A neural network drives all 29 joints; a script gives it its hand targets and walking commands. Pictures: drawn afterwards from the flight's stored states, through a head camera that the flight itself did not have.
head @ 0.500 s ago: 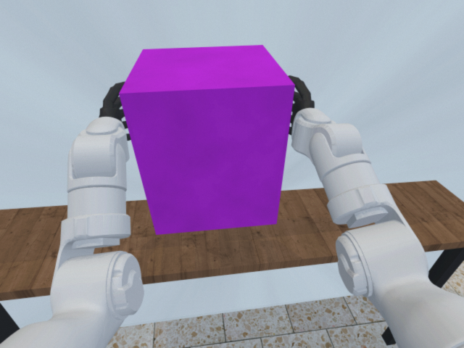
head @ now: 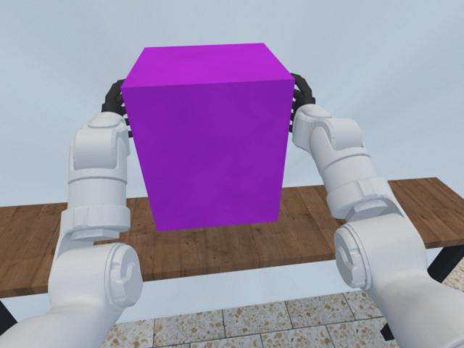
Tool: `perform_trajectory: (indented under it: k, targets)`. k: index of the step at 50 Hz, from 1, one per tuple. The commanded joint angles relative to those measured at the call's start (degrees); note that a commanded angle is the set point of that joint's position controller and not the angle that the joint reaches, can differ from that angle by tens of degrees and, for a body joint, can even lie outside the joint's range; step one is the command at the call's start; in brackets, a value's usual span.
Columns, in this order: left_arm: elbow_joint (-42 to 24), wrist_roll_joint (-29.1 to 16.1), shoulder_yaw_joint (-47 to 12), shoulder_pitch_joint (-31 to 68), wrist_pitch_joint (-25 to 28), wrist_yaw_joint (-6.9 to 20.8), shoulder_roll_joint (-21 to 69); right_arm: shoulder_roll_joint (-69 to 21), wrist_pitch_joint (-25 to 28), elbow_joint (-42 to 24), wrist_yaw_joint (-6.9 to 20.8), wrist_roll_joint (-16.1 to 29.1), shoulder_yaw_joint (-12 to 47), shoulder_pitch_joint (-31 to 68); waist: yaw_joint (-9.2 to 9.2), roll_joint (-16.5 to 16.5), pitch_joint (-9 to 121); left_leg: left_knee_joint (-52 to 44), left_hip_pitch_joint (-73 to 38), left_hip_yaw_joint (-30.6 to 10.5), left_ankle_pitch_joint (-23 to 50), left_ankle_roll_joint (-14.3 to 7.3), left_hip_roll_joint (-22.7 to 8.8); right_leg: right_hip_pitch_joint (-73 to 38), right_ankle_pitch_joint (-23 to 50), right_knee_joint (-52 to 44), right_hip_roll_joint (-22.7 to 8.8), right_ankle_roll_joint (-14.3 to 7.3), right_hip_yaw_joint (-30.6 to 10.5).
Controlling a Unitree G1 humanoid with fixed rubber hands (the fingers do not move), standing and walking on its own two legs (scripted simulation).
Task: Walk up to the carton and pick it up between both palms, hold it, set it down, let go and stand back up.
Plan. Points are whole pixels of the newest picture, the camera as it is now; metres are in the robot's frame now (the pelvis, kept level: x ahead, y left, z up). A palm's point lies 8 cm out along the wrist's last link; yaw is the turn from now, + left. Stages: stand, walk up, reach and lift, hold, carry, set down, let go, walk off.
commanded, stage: hold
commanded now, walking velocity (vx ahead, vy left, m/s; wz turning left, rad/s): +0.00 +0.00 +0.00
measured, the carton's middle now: (211, 134) +0.40 +0.00 +0.24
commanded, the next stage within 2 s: set down in 0.14 s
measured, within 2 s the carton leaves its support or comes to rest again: neither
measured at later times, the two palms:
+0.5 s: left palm (107, 102) +0.41 +0.16 +0.29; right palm (290, 101) +0.40 -0.14 +0.30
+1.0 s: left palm (116, 134) +0.41 +0.16 +0.24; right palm (286, 137) +0.40 -0.14 +0.23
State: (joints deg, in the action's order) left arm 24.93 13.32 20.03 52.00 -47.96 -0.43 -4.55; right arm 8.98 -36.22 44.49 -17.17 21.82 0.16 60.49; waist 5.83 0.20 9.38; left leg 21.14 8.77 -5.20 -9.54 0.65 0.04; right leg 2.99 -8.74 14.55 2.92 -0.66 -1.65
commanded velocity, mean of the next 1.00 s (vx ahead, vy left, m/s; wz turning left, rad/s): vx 0.00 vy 0.00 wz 0.00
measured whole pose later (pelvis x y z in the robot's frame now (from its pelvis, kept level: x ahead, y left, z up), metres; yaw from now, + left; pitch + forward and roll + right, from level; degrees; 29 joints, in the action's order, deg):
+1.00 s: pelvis +0.00 +0.00 +0.00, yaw +1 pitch -6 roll -1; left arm 40.4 18.3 22.4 56.2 -27.3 -1.0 -4.0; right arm 2.6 -10.3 56.5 -9.3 3.3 -14.8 58.2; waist 4.9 2.9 1.3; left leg 18.4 4.6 -3.0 -8.0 -0.4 0.9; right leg -0.4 -9.1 14.4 1.1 -0.2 0.6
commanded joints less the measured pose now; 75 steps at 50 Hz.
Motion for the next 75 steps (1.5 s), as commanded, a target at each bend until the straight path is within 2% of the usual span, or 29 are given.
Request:
perform_trajectory:
  k: [1, 3, 6, 7, 9, 12, 15, 18, 19, 22, 25, 28, 30, 33, 36, 39, 43, 45, 46, 47, 51, 55, 60, 62, 64, 67, 69, 72, 75]
  targets:
    - [-9.8, -12.0, -23.6, 45.5, 5.7, 6.8, 37.0, -38.9, 2.3, -21.6, 7.4, 10.9, 13.8, 44.3, 0.69, -3.0, 23.0, 0.6, -9.6, 2.1, 14.0, 2.7, 2.4, -3.6, 13.2, -0.3, 2.2, 3.6, 1.1]
    - [-9.7, -11.5, -23.2, 44.5, 5.4, 6.8, 36.0, -38.6, 1.9, -20.7, 6.8, 11.0, 14.0, 42.6, 1.07, -2.9, 22.3, 1.0, -9.8, 2.0, 15.0, 2.8, 2.5, -4.1, 15.8, -0.2, 2.0, 3.8, 0.8]
    - [-10.8, -11.2, -22.8, 44.2, 5.3, 7.0, 35.5, -38.5, 1.5, -20.9, 6.6, 11.5, 14.6, 41.8, 0.29, -2.2, 21.4, 0.3, -8.9, 2.1, 13.0, 2.3, 2.5, -4.6, 14.3, -0.4, 2.0, 4.0, 0.8]
    - [-10.9, -11.3, -23.0, 43.9, 5.2, 7.0, 35.6, -38.6, 1.6, -21.6, 6.7, 11.6, 14.4, 41.8, 0.57, -2.0, 21.7, 0.3, -8.9, 2.3, 13.6, 2.3, 2.5, -4.6, 14.6, -0.6, 2.0, 3.9, 0.8]
    - [-13.3, -13.4, -24.1, 49.1, 5.5, 6.8, 35.4, -40.8, 2.9, -25.4, 6.9, 11.2, 16.2, 47.9, -0.35, -2.8, 23.8, 0.1, -8.8, 2.6, 13.7, 1.8, 3.5, -4.2, 12.9, 0.2, 1.8, 4.4, 1.3]
    - [-13.8, -14.0, -25.1, 51.4, 7.0, 6.2, 36.3, -40.8, 5.0, -26.3, 7.1, 10.5, 15.3, 49.9, -0.25, -3.9, 26.1, 0.9, -11.3, 2.4, 16.1, 2.1, 3.4, -2.5, 13.8, 0.3, 2.0, 4.3, 2.0]
    - [-8.0, -11.7, -22.2, 51.1, 9.5, 6.9, 34.4, -39.0, 7.8, -19.9, 7.5, 6.0, 11.6, 48.7, 0.41, -2.4, 23.5, -0.2, -11.8, 2.9, 12.2, 1.7, 3.2, -1.5, 10.6, -0.6, 1.6, 4.5, 3.0]
    - [2.4, -6.6, -15.2, 46.3, 12.2, 9.0, 30.8, -35.4, 10.9, -9.9, 8.3, -1.1, 5.0, 44.6, 0.74, -0.2, 14.0, -3.6, -9.4, 3.9, 4.9, 0.5, 2.7, -2.0, 4.0, -2.5, 0.7, 4.3, 3.4]
    - [5.7, -4.3, -12.4, 44.4, 13.0, 9.8, 29.0, -34.6, 12.1, -6.0, 8.6, -3.5, 2.8, 42.9, 0.29, 0.5, 11.0, -4.4, -8.7, 4.4, 3.5, 0.2, 2.4, -2.6, 2.4, -2.8, 0.5, 4.2, 3.6]
    - [8.9, -0.8, -9.8, 41.2, 15.8, 11.8, 27.6, -33.0, 16.8, -1.1, 9.5, -8.7, -1.0, 39.3, 0.87, -0.6, 9.5, -5.0, -10.9, 5.2, 7.4, 0.6, 2.6, -5.6, 6.0, -2.6, 0.2, 3.8, 4.3]
    - [7.7, 0.4, -9.9, 38.8, 17.4, 12.7, 28.2, -32.1, 21.2, -2.3, 9.9, -10.4, -0.7, 38.4, 1.52, -0.5, 11.8, -2.5, -15.9, 5.7, 17.8, 1.6, 2.9, -9.2, 14.5, -1.3, 0.9, 3.8, 5.7]
    - [2.5, -0.8, -14.4, 37.6, 18.5, 12.1, 31.6, -33.0, 25.6, -8.5, 10.1, -9.3, 3.4, 39.7, 1.90, -2.0, 17.5, 1.1, -20.9, 5.6, 29.6, 2.8, 3.0, -11.3, 23.9, 0.4, 1.4, 3.8, 6.6]
    - [-1.2, -2.4, -18.7, 37.9, 19.0, 11.2, 34.0, -33.3, 27.9, -12.4, 10.2, -7.7, 6.3, 41.3, 2.16, -3.3, 20.2, 3.3, -23.0, 5.3, 35.0, 3.7, 2.9, -11.3, 25.5, 1.0, 1.8, 3.4, 7.2]
    - [-5.8, -4.5, -24.0, 39.5, 20.0, 9.8, 37.2, -34.7, 30.0, -19.0, 10.4, -6.1, 10.7, 43.5, 1.95, -4.0, 24.4, 5.2, -24.6, 4.7, 37.5, 4.0, 2.8, -9.9, 26.2, 1.3, 2.0, 3.1, 7.3]
    - [-7.4, -5.2, -27.4, 40.9, 20.6, 8.3, 39.1, -35.3, 30.5, -21.0, 10.7, -6.5, 11.5, 44.6, 2.38, -4.6, 25.0, 4.7, -24.0, 4.5, 32.8, 3.8, 2.6, -8.4, 22.5, 0.8, 1.6, 2.8, 6.7]
    - [-4.6, -5.4, -27.5, 42.2, 21.3, 7.4, 39.1, -35.5, 30.2, -18.9, 11.1, -8.2, 9.3, 44.6, 2.37, -4.3, 23.3, 2.6, -22.6, 4.5, 23.4, 2.8, 2.2, -5.8, 16.1, -0.1, 0.9, 2.7, 6.8]
    - [4.0, -3.9, -22.0, 42.4, 22.0, 7.4, 36.8, -34.9, 29.5, -9.4, 12.5, -12.6, 2.7, 43.7, 0.77, -2.5, 16.8, -2.0, -17.2, 5.4, 8.9, 1.2, 1.7, -3.2, 5.8, -1.8, -0.2, 2.4, 6.7]
    - [8.2, -2.8, -18.7, 42.4, 22.7, 7.5, 35.7, -35.4, 29.9, -6.3, 13.4, -14.6, 0.2, 44.0, -0.67, -1.7, 15.7, -3.4, -15.6, 6.1, 6.2, 0.6, 1.7, -2.4, 3.6, -2.0, -0.5, 2.8, 6.9]
    - [9.7, -2.4, -17.5, 42.6, 23.3, 7.5, 35.5, -35.3, 30.0, -3.7, 13.7, -15.8, -1.5, 43.1, -0.32, -2.0, 15.3, -4.0, -15.3, 6.4, 5.3, 0.8, 1.7, -2.7, 3.0, -2.1, -0.5, 2.7, 6.9]
    - [11.2, -2.2, -16.0, 42.8, 23.9, 7.5, 34.9, -35.5, 30.4, -2.8, 14.0, -16.8, -2.6, 43.3, -0.96, -1.0, 16.2, -4.2, -15.0, 6.6, 4.7, 0.6, 1.6, -2.8, 2.9, -2.1, -0.5, 2.7, 7.0]
    - [16.3, -0.5, -11.5, 41.4, 25.6, 7.6, 33.3, -34.6, 31.5, 1.4, 15.1, -20.3, -6.9, 42.4, -2.07, 0.2, 15.0, -5.0, -14.2, 7.3, 5.7, 0.6, 1.6, -2.8, 4.3, -2.1, -0.5, 3.1, 7.1]
    - [16.9, 0.5, -9.8, 41.0, 26.7, 7.8, 32.3, -34.0, 32.1, 3.7, 15.5, -21.9, -9.0, 40.0, -1.37, -0.1, 14.4, -4.2, -15.5, 8.1, 10.0, 1.2, 1.9, -3.6, 8.7, -1.5, -0.6, 3.3, 7.1]
    - [15.7, 0.4, -11.2, 40.8, 28.0, 7.6, 33.1, -34.4, 33.5, 2.7, 15.6, -22.2, -8.1, 39.9, -0.92, -0.8, 17.0, -2.5, -17.8, 8.3, 15.5, 1.9, 1.8, -4.5, 14.3, -0.5, -0.4, 3.5, 7.0]
    - [14.4, -0.6, -13.3, 41.7, 29.1, 7.2, 34.3, -34.9, 34.6, 1.3, 15.6, -21.6, -6.7, 40.5, -1.16, -2.2, 20.5, -1.4, -18.5, 8.2, 18.9, 2.5, 1.7, -5.3, 17.4, 0.3, -0.4, 3.2, 7.2]
    - [13.4, -1.6, -14.8, 42.4, 30.2, 6.4, 35.6, -36.0, 35.5, -0.2, 15.8, -21.1, -5.0, 41.6, -1.92, -2.1, 23.5, 0.0, -19.7, 7.9, 22.8, 3.1, 1.7, -5.5, 20.5, 1.1, 0.1, 3.5, 7.5]
    - [12.0, -2.3, -16.9, 42.6, 31.5, 5.5, 36.4, -36.3, 35.8, 1.1, 16.0, -21.1, -4.2, 39.3, -1.21, -3.3, 24.9, 1.4, -21.4, 7.7, 26.5, 4.2, 1.5, -5.3, 23.2, 1.5, 0.4, 3.3, 7.4]
    - [11.6, -2.6, -18.0, 42.6, 31.8, 5.2, 37.1, -36.6, 36.1, 0.7, 15.9, -20.8, -3.5, 39.3, -1.03, -4.1, 25.5, 1.5, -21.7, 7.3, 26.9, 4.4, 1.5, -5.2, 23.8, 1.6, 0.2, 3.3, 7.4]
    - [11.7, -3.5, -18.4, 42.6, 32.5, 5.2, 37.6, -37.5, 36.4, 0.0, 15.6, -20.8, -3.0, 39.4, -1.17, -3.0, 26.3, 1.5, -19.9, 7.2, 26.0, 4.0, 1.7, -6.5, 26.3, 2.3, 0.1, 3.7, 7.1]
    - [13.5, -3.4, -17.8, 42.6, 33.2, 4.8, 37.0, -37.9, 36.0, 0.4, 15.9, -21.1, -2.9, 39.5, -1.56, -2.1, 26.1, 0.4, -17.5, 7.2, 22.7, 3.5, 1.7, -6.9, 25.5, 2.3, -0.2, 3.9, 6.8]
